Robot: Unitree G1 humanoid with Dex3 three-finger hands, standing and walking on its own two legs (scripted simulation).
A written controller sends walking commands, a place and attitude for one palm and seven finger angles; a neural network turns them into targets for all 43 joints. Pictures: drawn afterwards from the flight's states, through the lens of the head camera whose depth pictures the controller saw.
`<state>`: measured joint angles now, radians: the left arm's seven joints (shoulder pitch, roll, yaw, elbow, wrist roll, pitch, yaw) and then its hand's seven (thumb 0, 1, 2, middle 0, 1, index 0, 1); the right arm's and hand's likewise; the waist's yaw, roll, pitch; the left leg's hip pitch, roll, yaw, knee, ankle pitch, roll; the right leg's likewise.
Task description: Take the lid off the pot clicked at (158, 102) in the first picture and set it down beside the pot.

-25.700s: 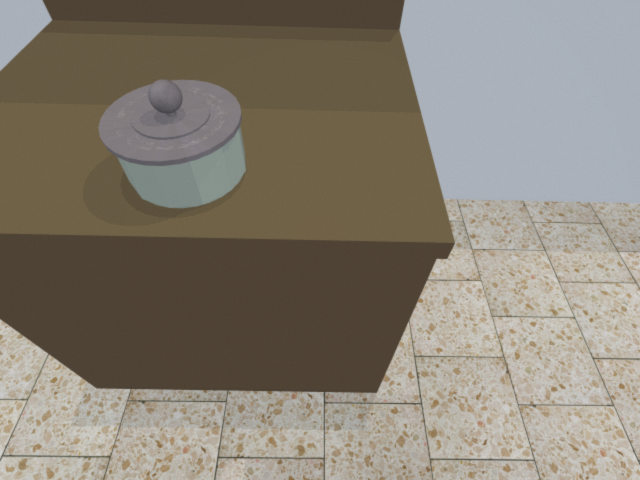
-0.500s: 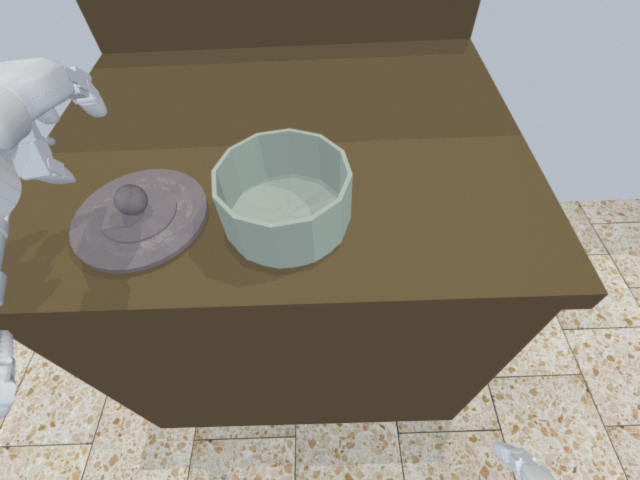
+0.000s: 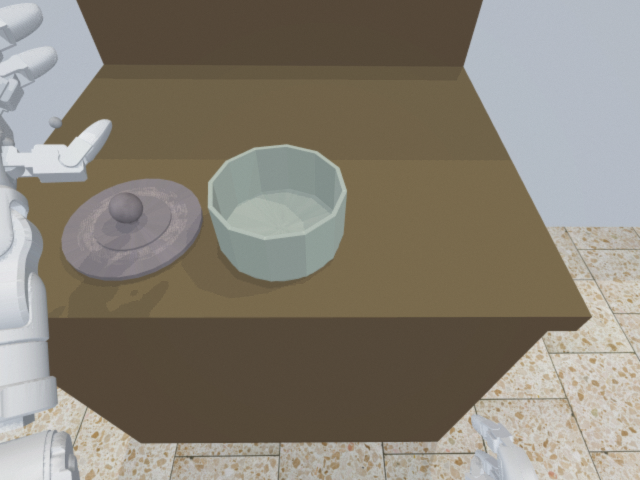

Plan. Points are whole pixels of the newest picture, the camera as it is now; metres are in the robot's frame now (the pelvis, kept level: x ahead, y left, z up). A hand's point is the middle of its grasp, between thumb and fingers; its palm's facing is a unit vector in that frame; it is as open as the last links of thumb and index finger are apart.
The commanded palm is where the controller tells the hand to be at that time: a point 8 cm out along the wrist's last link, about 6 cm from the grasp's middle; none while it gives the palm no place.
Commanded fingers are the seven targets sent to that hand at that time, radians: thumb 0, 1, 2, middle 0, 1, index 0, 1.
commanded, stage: draw the hand back to the body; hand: left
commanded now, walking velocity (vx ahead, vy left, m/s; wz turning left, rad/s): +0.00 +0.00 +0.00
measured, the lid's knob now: (126, 207) +0.44 +0.31 +0.08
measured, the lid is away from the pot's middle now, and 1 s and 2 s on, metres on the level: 0.22 0.22 0.22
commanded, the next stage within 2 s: step back with the hand held close in 1.44 s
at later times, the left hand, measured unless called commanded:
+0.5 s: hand (15, 185) +0.28 +0.26 +0.27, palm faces +0.49 -0.85 -0.20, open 8.5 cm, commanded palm +0.22 +0.29 +0.27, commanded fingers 0.00 0.82 0.90 -0.22 -0.32 -0.22 -0.32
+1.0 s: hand out of the picture +0.20 +0.25 +0.26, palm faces +0.49 -0.84 -0.25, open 7.4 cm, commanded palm +0.14 +0.28 +0.25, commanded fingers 0.00 0.90 0.90 -0.20 -0.30 -0.20 -0.30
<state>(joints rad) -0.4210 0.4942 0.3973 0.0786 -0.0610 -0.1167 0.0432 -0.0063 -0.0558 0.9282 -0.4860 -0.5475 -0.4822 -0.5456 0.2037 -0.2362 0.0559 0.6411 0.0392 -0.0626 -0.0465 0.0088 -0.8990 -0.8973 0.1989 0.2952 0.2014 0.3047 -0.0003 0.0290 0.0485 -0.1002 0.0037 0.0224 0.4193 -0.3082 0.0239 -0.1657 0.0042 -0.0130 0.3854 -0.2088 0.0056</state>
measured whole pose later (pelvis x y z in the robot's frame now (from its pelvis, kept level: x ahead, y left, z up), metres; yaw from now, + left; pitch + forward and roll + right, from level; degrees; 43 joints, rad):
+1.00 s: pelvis -0.03 +0.00 +0.00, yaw +0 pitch -5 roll -1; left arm 0.14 0.37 0.43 -0.44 -0.11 -0.15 0.08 0.01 0.88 0.90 -0.21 -0.31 -0.20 -0.30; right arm 0.15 -0.22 0.03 0.68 0.01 -0.10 -0.05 0.01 -0.90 -0.90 0.20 0.30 0.20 0.30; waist 0.05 0.05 0.05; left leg -0.05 0.00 0.02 0.42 -0.28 0.02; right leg -0.11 0.00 -0.01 0.38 -0.18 0.00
